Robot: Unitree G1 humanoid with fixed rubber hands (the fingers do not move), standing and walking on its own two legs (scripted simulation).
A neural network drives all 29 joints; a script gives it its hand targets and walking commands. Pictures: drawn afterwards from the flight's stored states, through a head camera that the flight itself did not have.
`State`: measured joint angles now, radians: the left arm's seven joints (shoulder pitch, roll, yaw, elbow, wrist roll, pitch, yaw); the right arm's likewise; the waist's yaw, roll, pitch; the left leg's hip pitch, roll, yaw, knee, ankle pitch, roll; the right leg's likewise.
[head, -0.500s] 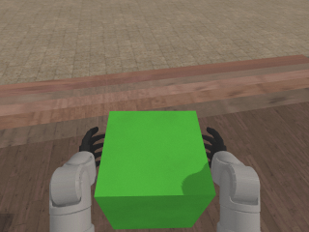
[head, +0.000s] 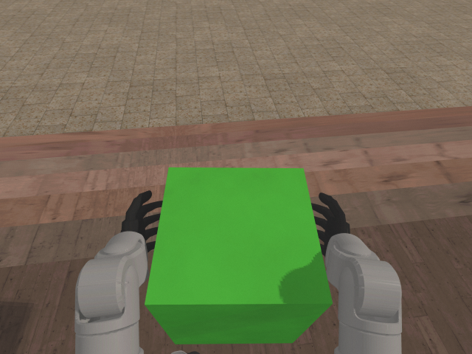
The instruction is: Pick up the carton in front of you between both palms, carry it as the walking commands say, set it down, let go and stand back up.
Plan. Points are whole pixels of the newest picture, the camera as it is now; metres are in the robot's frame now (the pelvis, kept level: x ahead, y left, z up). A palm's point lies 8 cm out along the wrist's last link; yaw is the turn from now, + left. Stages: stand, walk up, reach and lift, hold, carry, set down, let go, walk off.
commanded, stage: carry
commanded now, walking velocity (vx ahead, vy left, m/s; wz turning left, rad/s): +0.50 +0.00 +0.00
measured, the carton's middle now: (235, 261) +0.27 +0.00 +0.02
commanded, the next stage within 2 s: none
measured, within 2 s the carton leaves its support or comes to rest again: neither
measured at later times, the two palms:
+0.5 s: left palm (172, 85) +0.67 +0.15 +0.12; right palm (297, 89) +0.66 -0.15 +0.12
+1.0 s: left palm (193, 34) +1.04 +0.13 +0.09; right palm (283, 35) +1.03 -0.17 +0.10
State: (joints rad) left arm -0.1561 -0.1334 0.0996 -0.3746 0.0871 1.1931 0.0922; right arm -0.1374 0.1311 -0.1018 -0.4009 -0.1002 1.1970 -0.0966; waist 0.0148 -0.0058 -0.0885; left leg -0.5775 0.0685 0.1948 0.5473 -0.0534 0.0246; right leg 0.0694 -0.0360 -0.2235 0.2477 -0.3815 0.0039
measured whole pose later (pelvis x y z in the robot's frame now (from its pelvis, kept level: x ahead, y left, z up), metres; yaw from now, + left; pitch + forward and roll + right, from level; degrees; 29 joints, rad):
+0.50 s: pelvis +0.34 +0.01 -0.01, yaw +0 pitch +4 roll +0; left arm -0.49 -0.04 0.16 -0.11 0.08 1.21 0.11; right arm -0.49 0.05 -0.15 -0.09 -0.07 1.19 -0.12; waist -0.03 0.00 -0.06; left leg -0.01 0.02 0.20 0.42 -0.46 0.01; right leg -0.63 -0.06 -0.15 0.63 -0.06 -0.08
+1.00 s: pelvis +0.66 -0.02 -0.03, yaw -2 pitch +6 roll -1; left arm -0.71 -0.05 0.22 0.00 0.06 1.18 0.14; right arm -0.67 0.03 -0.27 -0.06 -0.07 1.20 -0.13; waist 0.06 0.00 0.04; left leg -0.64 0.00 0.06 0.75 -0.03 0.06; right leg -0.19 0.05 -0.11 0.64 -0.56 -0.08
